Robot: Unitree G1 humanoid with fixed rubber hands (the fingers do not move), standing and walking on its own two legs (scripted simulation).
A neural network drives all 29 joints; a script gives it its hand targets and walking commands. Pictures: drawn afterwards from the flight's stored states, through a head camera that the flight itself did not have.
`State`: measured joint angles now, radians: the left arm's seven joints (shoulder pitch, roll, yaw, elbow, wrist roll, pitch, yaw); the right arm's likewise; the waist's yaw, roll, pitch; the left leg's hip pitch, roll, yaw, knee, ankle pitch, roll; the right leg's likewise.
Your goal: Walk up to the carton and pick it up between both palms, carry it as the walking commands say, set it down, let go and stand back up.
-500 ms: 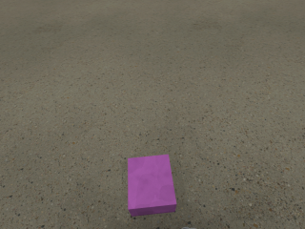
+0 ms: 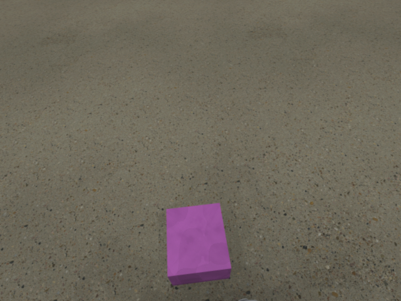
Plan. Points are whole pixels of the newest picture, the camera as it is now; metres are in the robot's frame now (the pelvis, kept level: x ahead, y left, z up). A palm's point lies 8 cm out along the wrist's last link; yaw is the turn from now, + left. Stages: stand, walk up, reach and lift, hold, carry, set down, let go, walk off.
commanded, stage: walk up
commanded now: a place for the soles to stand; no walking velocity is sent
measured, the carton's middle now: (197, 242) +0.48 +0.07 -0.66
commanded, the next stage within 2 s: none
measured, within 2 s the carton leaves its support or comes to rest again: neither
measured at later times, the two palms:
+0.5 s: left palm out of the picture +0.07 +0.31 -0.09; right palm out of the picture +0.08 -0.31 -0.11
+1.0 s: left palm out of the picture +0.05 +0.46 -0.10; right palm out of the picture +0.04 -0.16 -0.10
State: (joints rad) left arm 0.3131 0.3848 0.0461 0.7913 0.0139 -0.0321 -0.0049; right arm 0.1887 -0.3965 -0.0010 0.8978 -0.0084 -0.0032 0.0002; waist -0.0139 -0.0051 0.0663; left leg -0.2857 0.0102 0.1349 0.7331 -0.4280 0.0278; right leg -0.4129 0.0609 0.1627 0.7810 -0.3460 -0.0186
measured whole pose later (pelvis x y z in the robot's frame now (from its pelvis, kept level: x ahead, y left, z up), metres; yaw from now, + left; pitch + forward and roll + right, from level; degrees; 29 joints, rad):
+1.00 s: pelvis -0.03 +0.14 +0.00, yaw -2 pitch -1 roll -2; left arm 0.31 0.39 0.04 0.79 0.01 -0.02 0.06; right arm 0.19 -0.36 -0.03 0.88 -0.03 0.03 0.02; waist -0.03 0.02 0.10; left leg -0.38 -0.03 0.03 0.78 -0.40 0.08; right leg -0.44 -0.01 0.03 0.89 -0.47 0.00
